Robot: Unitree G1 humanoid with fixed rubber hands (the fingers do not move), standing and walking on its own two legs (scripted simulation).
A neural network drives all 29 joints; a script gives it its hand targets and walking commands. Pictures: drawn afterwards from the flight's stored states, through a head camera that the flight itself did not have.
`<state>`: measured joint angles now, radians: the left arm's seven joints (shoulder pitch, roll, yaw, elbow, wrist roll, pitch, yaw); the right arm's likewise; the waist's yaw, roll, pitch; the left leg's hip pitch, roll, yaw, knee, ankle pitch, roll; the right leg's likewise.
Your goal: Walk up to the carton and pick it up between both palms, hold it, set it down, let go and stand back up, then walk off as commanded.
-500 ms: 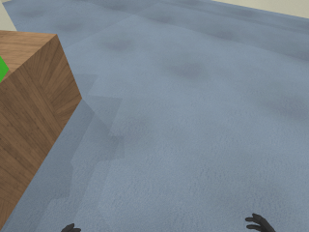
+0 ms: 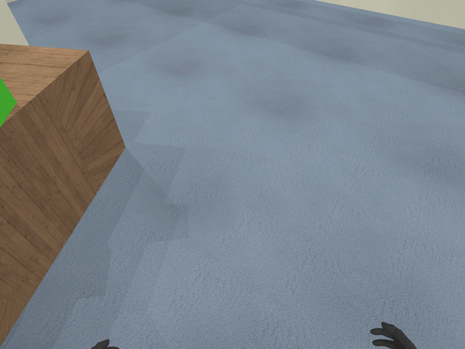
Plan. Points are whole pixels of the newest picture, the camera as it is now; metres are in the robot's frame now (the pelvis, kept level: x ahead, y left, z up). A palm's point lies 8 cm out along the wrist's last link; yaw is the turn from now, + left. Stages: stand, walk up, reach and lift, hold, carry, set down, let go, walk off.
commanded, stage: walk up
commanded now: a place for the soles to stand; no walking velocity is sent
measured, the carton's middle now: out of the picture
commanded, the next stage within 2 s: none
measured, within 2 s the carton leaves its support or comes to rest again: neither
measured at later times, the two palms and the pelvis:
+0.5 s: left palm out of the picture +0.19 +0.43 -0.08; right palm (346, 306) +0.24 -0.20 -0.09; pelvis +0.12 +0.09 +0.00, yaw +16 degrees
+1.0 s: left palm out of the picture +0.25 +0.52 -0.12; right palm (243, 186) +0.53 -0.01 -0.09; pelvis +0.29 +0.20 -0.02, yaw +26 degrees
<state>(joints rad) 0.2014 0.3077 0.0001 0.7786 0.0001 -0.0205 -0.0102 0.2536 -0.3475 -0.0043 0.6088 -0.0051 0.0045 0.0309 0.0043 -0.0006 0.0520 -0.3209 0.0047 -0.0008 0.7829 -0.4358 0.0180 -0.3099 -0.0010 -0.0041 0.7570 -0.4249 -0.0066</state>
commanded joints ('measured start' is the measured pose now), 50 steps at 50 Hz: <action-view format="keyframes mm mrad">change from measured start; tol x64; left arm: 1 -6 456 196 -138 26 -90 13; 50 -240 273 81 -275 -3 -96 -12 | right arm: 1 -97 -283 -102 -94 -49 -5 60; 50 299 -354 -121 16 5 -89 -62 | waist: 1 59 -103 58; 50 -124 118 -78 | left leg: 1 -565 104 -40 316 -58 2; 11 494 144 -449 -401 137 92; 22 480 229 -604 -274 917 294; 32 -615 17 -26 520 -20 32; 50 558 226 -616 -242 978 276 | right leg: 1 289 -540 476 -584 -339 -259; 12 -654 53 -45 542 -214 -20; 32 708 -393 207 -196 1026 -97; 50 -697 -87 84 553 -173 -37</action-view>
